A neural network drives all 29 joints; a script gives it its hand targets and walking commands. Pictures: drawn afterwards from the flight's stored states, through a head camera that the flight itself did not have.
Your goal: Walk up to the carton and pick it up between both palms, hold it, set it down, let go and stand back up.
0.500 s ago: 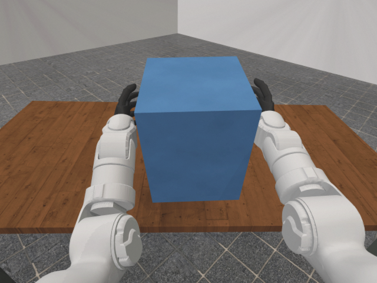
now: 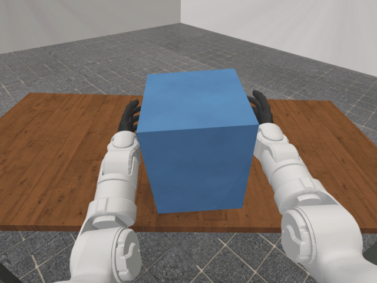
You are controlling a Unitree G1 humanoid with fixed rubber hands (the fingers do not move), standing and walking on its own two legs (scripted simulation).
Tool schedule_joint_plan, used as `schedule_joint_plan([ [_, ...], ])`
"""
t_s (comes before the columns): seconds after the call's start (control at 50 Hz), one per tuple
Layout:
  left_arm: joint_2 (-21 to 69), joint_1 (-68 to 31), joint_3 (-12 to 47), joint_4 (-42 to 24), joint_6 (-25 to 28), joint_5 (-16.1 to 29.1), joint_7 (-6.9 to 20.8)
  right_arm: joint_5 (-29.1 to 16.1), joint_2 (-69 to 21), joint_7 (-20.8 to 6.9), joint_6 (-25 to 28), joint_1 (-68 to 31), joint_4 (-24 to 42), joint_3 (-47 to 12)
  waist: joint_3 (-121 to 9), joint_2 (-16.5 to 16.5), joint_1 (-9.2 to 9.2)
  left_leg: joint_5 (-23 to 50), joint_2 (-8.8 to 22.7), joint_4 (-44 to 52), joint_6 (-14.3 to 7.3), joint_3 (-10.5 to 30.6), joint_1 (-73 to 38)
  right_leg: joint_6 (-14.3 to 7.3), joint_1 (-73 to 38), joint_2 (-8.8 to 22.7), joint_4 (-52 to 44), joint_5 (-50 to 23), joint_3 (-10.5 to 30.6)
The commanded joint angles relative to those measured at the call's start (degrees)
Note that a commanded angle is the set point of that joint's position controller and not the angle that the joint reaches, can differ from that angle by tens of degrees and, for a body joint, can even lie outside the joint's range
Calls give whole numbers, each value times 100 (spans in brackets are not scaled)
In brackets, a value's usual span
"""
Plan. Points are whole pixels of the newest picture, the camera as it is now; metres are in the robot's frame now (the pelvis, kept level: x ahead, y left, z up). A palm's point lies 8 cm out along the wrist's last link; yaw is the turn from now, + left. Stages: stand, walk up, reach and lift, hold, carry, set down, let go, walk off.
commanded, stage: set down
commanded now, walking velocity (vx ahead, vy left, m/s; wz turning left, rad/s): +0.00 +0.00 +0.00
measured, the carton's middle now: (195, 142) +0.42 -0.01 +0.14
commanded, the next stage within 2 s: none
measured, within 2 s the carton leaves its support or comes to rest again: rests again in 1.52 s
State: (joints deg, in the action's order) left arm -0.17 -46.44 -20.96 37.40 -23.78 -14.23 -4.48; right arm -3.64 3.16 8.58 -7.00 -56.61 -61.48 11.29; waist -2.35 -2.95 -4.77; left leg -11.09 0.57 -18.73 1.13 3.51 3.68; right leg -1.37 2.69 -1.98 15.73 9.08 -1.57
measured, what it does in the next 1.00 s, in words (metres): stands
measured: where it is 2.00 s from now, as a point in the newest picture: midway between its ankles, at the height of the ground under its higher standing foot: outside the picture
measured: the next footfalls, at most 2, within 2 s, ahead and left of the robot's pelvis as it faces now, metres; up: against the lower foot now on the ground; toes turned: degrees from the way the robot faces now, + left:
none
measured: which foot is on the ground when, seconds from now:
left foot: down 0.00-1.00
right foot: down 0.00-1.00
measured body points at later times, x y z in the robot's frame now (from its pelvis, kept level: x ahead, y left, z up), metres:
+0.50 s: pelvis +0.00 +0.00 +0.00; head -0.03 +0.02 +0.45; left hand +0.42 +0.13 +0.15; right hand +0.41 -0.16 +0.16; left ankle -0.01 +0.13 -0.75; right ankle +0.00 -0.10 -0.75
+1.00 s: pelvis +0.00 +0.00 +0.00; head +0.00 +0.00 +0.45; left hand +0.42 +0.12 +0.12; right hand +0.41 -0.18 +0.13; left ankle -0.01 +0.13 -0.75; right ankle +0.00 -0.10 -0.75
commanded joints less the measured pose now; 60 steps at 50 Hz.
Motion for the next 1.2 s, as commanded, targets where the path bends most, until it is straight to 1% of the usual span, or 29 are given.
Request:
schedule_joint_plan([
  [0.0,3216,-4638,1921,-743,494,451,670,-67,-3241,-793,281,-3787,1046,-1025,-2501,375,14,1525,-281,37,208,-431,-570,568,-932,-20,191,-2482,-278],
  [0.1,3165,-4530,1732,-572,569,368,653,103,-3194,-897,364,-3769,1018,-862,-2513,307,113,1497,-253,88,194,-470,-547,550,-885,-31,184,-2396,-299],
  [0.2,3201,-4538,1698,-540,689,342,580,299,-3127,-1014,497,-3733,981,-689,-2658,285,155,1621,-212,59,237,-515,-686,509,-723,-63,173,-2330,-349],
  [0.38,3244,-4387,1649,-410,810,226,474,709,-2912,-1185,691,-3527,764,-239,-2624,385,132,1529,-144,65,304,-573,-777,439,-384,-52,94,-1973,-393],
  [0.46,3194,-4289,1555,-346,861,133,452,894,-2859,-1253,743,-3405,676,-50,-2596,404,140,1406,-137,108,292,-612,-687,439,-361,-22,92,-1891,-390],
  [0.64,3049,-4068,1293,-258,1038,-46,421,1244,-2929,-1387,885,-3213,771,119,-2770,260,279,1276,-149,203,189,-725,-253,525,-687,44,268,-2353,-352],
  [0.66,3044,-4030,1269,-263,1061,-66,416,1277,-2945,-1396,906,-3179,792,116,-2808,243,281,1306,-147,199,181,-730,-233,533,-726,50,292,-2458,-350],
  [0.68,3361,-4289,1609,-573,1124,119,333,1061,-3133,-1393,1021,-3133,947,-38,-3283,571,186,2114,-68,-115,346,-625,-703,379,-796,-38,407,-2991,-448],
  [0.7,3449,-4209,1704,-541,1117,137,259,976,-3011,-1376,1039,-3129,927,-141,-3271,637,198,2359,-50,-261,408,-595,-850,333,-624,-41,331,-2967,-428],
  [0.72,3420,-4216,1679,-528,1105,116,229,980,-3016,-1366,1018,-3133,909,-167,-3162,557,164,2338,-42,-263,379,-590,-870,356,-532,-48,319,-2923,-434],
  [0.8,3198,-3797,1467,-340,997,59,348,1084,-3053,-1322,913,-2984,1074,-262,-2770,223,239,1726,-121,-15,151,-590,-194,497,-937,22,383,-3129,-322],
  [0.86,3154,-3690,1372,-331,1020,14,420,1159,-3135,-1310,931,-2982,1278,-305,-2832,129,280,1570,-164,88,75,-619,63,546,-1233,46,453,-3397,-267],
  [0.92,3136,-3657,1307,-345,1090,-40,460,1261,-3193,-1309,976,-2935,1395,-296,-2908,106,300,1495,-182,149,36,-644,173,571,-1407,65,493,-3533,-248],
  [0.98,3129,-3648,1269,-343,1167,-86,480,1380,-3215,-1326,1026,-2839,1410,-223,-2927,128,305,1424,-173,188,31,-664,184,570,-1410,80,489,-3455,-258],
  [1.18,3173,-3644,1216,-180,1365,-167,446,1763,-3139,-1448,1190,-2615,1205,210,-2764,256,258,1147,-69,221,111,-709,-14,486,-842,112,322,-2553,-365],
])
